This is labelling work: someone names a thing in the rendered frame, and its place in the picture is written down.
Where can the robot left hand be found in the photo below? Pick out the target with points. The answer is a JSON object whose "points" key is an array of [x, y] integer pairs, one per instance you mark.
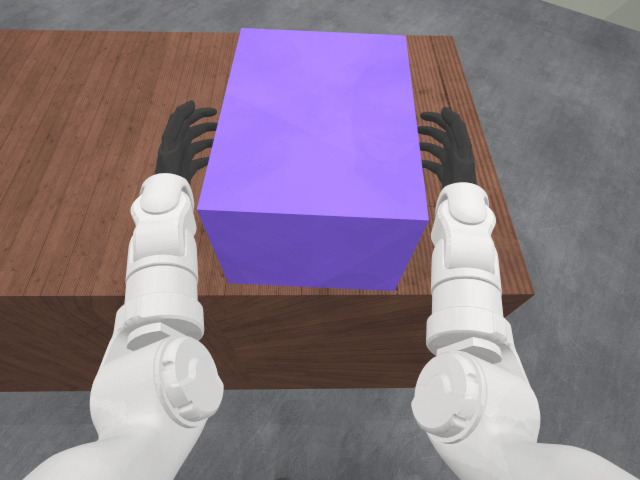
{"points": [[176, 151]]}

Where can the right robot forearm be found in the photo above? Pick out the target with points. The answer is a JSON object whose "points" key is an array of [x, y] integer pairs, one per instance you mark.
{"points": [[467, 313]]}

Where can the pedestal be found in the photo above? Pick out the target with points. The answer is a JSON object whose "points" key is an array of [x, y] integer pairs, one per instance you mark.
{"points": [[82, 114]]}

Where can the robot left upper arm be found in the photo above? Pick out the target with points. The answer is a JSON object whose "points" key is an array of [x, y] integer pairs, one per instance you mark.
{"points": [[149, 408]]}

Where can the robot right hand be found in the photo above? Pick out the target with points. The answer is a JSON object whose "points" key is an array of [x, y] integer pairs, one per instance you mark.
{"points": [[458, 164]]}

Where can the left robot forearm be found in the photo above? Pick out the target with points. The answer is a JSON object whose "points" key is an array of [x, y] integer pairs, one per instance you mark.
{"points": [[162, 271]]}

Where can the carton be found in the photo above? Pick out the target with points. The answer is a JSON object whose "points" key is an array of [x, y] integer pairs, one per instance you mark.
{"points": [[315, 176]]}

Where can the robot right upper arm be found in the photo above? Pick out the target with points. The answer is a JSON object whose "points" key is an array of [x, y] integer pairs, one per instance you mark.
{"points": [[484, 422]]}

